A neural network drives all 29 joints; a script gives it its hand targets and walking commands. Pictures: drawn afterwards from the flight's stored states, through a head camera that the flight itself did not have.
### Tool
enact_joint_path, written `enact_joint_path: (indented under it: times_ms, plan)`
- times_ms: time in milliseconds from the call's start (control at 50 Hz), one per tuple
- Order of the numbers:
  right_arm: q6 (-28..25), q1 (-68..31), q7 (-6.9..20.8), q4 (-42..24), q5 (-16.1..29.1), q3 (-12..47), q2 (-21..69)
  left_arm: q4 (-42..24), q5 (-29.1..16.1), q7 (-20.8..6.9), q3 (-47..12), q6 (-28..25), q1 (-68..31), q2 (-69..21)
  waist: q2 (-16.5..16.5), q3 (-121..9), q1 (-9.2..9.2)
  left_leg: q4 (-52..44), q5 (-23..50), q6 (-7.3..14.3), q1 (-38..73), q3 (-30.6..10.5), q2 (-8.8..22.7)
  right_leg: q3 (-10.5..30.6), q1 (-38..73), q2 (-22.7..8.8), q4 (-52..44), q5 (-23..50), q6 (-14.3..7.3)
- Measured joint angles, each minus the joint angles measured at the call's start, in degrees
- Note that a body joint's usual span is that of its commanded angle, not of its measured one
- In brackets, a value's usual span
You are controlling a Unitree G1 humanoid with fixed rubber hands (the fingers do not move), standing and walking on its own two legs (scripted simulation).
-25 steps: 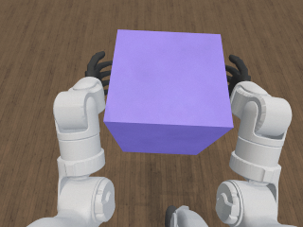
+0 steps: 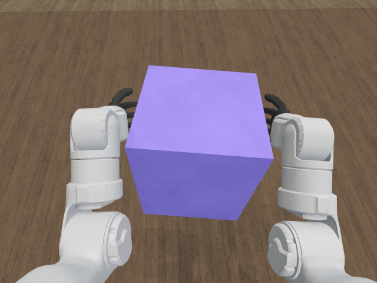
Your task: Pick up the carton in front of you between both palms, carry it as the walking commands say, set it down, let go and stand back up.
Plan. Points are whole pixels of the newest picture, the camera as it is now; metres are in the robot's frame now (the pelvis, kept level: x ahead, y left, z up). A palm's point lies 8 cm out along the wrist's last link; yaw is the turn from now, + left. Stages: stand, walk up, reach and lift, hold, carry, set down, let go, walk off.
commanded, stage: carry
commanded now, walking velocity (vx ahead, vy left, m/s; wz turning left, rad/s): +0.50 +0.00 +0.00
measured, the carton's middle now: (195, 148) +0.38 -0.01 +0.08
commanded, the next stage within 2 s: none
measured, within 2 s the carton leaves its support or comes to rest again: neither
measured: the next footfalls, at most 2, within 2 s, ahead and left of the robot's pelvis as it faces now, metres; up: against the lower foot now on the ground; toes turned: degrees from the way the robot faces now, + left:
right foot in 0.28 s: +0.35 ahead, -0.11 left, +0.03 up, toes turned -6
left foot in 0.68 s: +0.61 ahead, +0.09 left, +0.06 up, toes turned +6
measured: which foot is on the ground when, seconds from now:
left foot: down 0.00-0.30, up 0.32-0.66, down 0.68-1.00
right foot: up 0.00-0.26, down 0.28-0.72, up 0.74-1.00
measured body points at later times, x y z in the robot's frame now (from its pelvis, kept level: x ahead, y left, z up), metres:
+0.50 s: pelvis +0.30 -0.04 +0.04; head +0.35 -0.04 +0.49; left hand +0.67 +0.15 +0.17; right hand +0.71 -0.15 +0.18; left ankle +0.31 +0.09 -0.59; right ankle +0.31 -0.11 -0.69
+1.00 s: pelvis +0.60 +0.00 +0.07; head +0.66 +0.01 +0.52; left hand +1.02 +0.12 +0.23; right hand +0.99 -0.18 +0.23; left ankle +0.56 +0.09 -0.66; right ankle +0.71 -0.12 -0.60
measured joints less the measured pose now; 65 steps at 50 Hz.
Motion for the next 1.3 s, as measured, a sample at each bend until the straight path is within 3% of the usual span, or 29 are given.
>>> enact_joint_path:
  times_ms: [100,220,280,300,360,400,480,560,620,680,720,780,820,900,980,1080,1120,1160,1200,1300]
  plan:
    - [0.15,0.66,-0.89,-3.91,2.5,-0.48,-0.58,-4.54,1.99,0.02,0.62,0.95,-0.29,-1.92,0.79,1.62,-2.18,-6.27,-1.51,0.11,7.25,-0.78,0.71,-1.39,-11.55,-1.13,-5.2,1.72,0.11]
    - [-0.5,-1.46,-1.07,-4.24,3.04,-1.6,-0.52,-7.66,2.73,0.0,1.12,1.0,-0.46,-2.48,1.13,-0.4,-1.78,-9.75,-6.56,-1.62,15.37,-1.5,1.58,-4.37,-12.42,-1.68,-27.11,7.25,0.15]
    - [-0.37,-2.35,-0.95,-1.23,2.9,-1.75,-1.39,-4.23,2.7,-0.01,0.86,0.46,-1.11,-2.25,2.01,-2.13,0.17,-4.15,-11.64,-2.85,17.7,-2.13,3.27,-8.2,-5.66,0.43,-38.62,11.63,-1.64]
    - [-0.54,-2.38,-0.7,-0.06,2.9,-1.84,-2.04,-2.53,2.85,-0.01,0.41,-0.25,-1.28,-2.44,2.7,-2.25,1.12,2.59,-11.2,-3.14,15.9,-2.69,4.39,-9.07,-4.82,0.85,-37.35,11.62,-2.1]
    - [-0.55,-1.57,0.09,2.84,2.57,-2.26,-2.92,0.94,3.2,-0.03,-1.37,-1.22,-0.16,-2.84,1.83,-2.01,4.85,30.28,-8.74,-2.92,5.13,-7.08,2.02,-8.83,-1.64,1.14,-35.9,6.89,-2.62]
    - [0.13,-1.38,0.1,3.31,1.72,-2.27,-2.35,0.7,2.08,0.05,-2.23,-0.89,1.58,-2.34,1.17,-1.35,6.58,39.9,-6.2,-2.27,-1.91,-7.18,1.24,-8.18,1.51,1.0,-38.51,6.12,-2.09]
    - [1.07,-1.57,0.11,0.6,0.15,-2.47,-0.97,-2.28,-0.33,0.92,-2.32,-0.57,2.95,-1.67,0.6,0.38,8.58,39.21,-3.4,-1.84,-12.41,-6.38,2.26,-7.43,7.43,0.45,-43.44,5.0,-1.83]
    - [1.36,-1.92,0.12,-3.67,-0.4,-3.04,-0.26,-4.98,-1.31,1.45,-1.44,-0.92,1.87,-1.74,0.65,0.59,9.12,28.25,-1.63,-2.5,-17.77,-5.36,3.94,-6.98,12.64,-0.03,-46.57,2.53,-1.13]
    - [1.44,-2.17,0.13,-4.65,-0.48,-3.36,-0.28,-4.68,-1.21,1.45,-0.94,-1.07,0.5,-1.81,0.33,-0.68,8.61,15.74,1.2,-2.4,-16.62,-3.82,4.1,-6.59,16.61,-0.7,-47.88,-0.31,0.14]
    - [1.14,-2.85,0.14,-2.03,-0.41,-3.05,-0.6,-2.33,-0.98,1.29,-0.7,-0.8,-0.51,-1.17,-0.7,-2.52,6.92,3.49,4.01,-0.95,-10.33,-0.17,2.05,-5.95,19.69,-2.56,-44.61,-5.25,1.62]
    - [-0.29,-3.25,0.13,1.29,-0.76,-2.03,-0.11,-0.4,-1.01,0.78,-0.37,-0.9,-0.53,0.18,-2.19,-2.71,4.74,4.94,4.87,-0.3,-8.08,1.45,0.82,-3.9,16.89,-4.41,-32.08,-5.1,2.0]
    - [-0.92,-1.69,0.14,3.81,-0.84,-0.29,0.29,1.9,-0.94,0.45,0.3,-0.57,0.24,0.76,-0.99,-2.55,1.31,4.66,-0.08,-0.11,-4.56,0.86,0.65,0.07,6.18,-1.19,-6.46,-3.2,1.32]
    - [-0.58,0.05,-0.01,2.93,0.24,0.51,-0.07,2.01,-0.13,0.4,0.47,0.08,0.26,0.22,-0.44,-1.79,-0.24,1.48,-0.25,-0.68,-1.4,0.32,0.77,-0.1,-0.47,-0.36,0.62,-1.04,0.64]
    - [-0.32,1.37,-1.01,-0.8,2.33,0.62,-0.54,-1.24,1.25,0.35,0.66,0.76,0.09,-1.08,0.2,-0.08,-1.84,-3.54,-1.37,-0.69,4.48,-0.23,1.35,-1.22,-10.12,-0.94,-2.87,0.08,0.29]
    - [-0.44,0.52,-1.36,-3.69,3.08,-0.27,-0.54,-5.34,1.78,0.34,0.93,0.89,0.02,-1.92,0.43,-0.2,-2.07,-6.68,-3.97,-1.5,9.91,-0.55,1.78,-2.58,-13.43,-2.29,-17.67,2.95,0.66]
    - [-0.2,-1.67,-1.32,-1.11,3.14,-1.02,-1.45,-3.5,1.98,0.32,0.88,0.54,-0.93,-1.92,2.07,-2.84,0.06,-3.27,-11.26,-3.73,15.62,-1.48,4.06,-7.75,-5.49,-0.4,-38.32,11.02,-1.13]
    - [-0.49,-1.85,-0.79,1.19,3.23,-1.44,-2.81,-0.16,2.51,0.33,-0.03,-0.87,-1.39,-2.49,2.92,-3.26,2.23,10.26,-11.97,-3.94,11.98,-3.84,5.01,-8.98,-3.9,0.33,-35.69,10.43,-1.84]
    - [-0.42,-1.72,-0.27,3.54,2.93,-1.83,-3.28,1.92,2.77,0.31,-1.09,-1.2,-0.59,-2.69,1.93,-3.25,4.4,27.56,-10.71,-3.31,5.05,-6.47,2.83,-8.53,-1.54,0.3,-35.54,6.8,-1.98]
    - [0.27,-1.91,-0.22,4.71,2.18,-1.89,-2.95,2.02,1.89,0.3,-2.02,-0.77,0.99,-2.23,1.24,-2.83,6.09,37.56,-7.77,-2.72,-1.7,-6.61,1.74,-7.9,1.55,0.14,-38.12,5.75,-1.56]
    - [1.69,-2.66,-0.2,1.74,0.59,-2.13,-1.66,-1.61,-0.82,1.08,-2.14,0.09,2.17,-1.23,0.72,-0.98,8.46,36.56,-3.95,-2.44,-13.93,-5.68,2.62,-7.12,8.92,-0.41,-44.15,4.3,-1.07]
